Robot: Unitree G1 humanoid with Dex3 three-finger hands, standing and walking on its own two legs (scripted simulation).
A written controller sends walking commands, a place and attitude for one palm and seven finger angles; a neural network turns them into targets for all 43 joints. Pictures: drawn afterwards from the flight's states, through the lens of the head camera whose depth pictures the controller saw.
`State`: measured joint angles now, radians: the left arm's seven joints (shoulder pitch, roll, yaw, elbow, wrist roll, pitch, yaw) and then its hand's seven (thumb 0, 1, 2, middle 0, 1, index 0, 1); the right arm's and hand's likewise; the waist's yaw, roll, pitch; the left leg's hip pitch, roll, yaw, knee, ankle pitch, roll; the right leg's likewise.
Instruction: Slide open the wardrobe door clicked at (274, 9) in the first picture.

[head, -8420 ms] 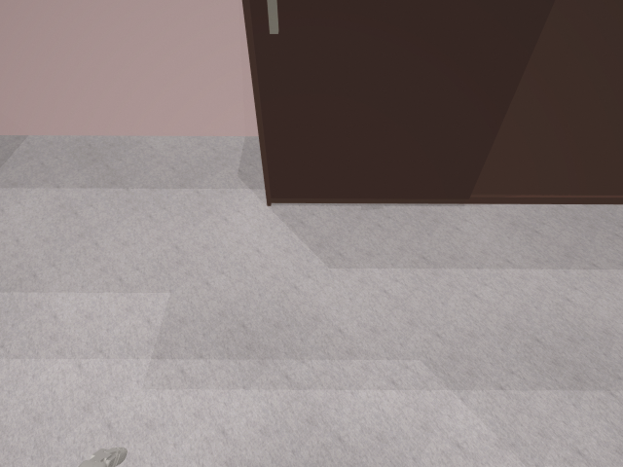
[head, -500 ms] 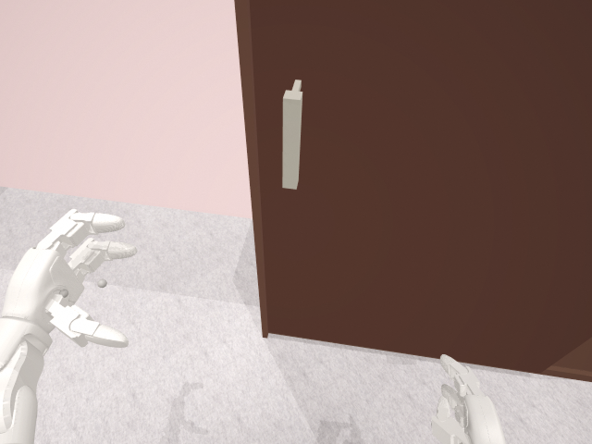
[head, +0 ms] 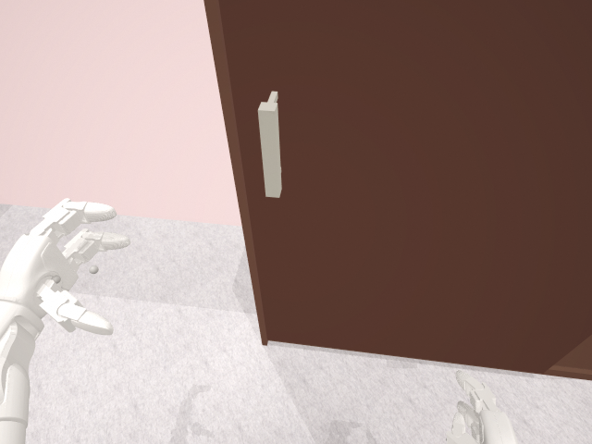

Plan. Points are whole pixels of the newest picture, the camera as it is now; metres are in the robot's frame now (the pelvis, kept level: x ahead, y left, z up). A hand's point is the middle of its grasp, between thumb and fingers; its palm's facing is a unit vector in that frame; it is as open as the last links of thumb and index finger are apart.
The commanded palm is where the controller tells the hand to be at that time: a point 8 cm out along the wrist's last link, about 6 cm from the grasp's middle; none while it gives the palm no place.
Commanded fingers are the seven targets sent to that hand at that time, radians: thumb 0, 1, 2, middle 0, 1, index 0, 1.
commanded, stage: raise the hand with hooked fingers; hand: left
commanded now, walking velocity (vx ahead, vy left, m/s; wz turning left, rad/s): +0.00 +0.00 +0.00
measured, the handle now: (273, 146) +0.56 +0.10 +0.12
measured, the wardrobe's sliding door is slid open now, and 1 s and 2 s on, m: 0.00 0.00 0.00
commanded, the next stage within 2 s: move the hooked fingers beside the handle in 0.24 s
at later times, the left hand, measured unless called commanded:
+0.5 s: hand (113, 253) +0.29 +0.26 +0.14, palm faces +0.01 -1.00 -0.03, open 14.0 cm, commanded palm +0.27 +0.30 +0.14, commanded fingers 0.00 -0.50 0.30 -0.30 -1.20 -0.30 -1.20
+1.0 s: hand (159, 215) +0.36 +0.22 +0.14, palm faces -0.02 -1.00 +0.00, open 14.0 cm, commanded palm +0.34 +0.27 +0.14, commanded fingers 0.00 -0.50 0.30 -0.30 -1.20 -0.30 -1.20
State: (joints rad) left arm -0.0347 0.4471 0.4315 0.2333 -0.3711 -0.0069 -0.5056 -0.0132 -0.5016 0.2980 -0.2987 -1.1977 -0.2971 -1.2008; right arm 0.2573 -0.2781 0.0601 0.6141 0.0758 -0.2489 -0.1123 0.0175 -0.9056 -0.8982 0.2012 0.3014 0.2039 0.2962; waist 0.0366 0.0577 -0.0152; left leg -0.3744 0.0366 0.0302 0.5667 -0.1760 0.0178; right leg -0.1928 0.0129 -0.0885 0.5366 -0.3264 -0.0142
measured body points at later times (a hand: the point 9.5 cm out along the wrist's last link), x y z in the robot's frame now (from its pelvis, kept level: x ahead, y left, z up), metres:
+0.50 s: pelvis +0.01 -0.01 +0.00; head +0.00 -0.02 +0.45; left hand +0.28 +0.31 +0.14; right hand +0.19 -0.24 -0.07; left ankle +0.08 +0.11 -0.73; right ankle -0.02 -0.11 -0.73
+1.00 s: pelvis +0.01 +0.00 +0.00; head +0.01 -0.01 +0.45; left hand +0.36 +0.28 +0.14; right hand +0.15 -0.25 -0.09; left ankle +0.08 +0.11 -0.73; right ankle -0.02 -0.11 -0.73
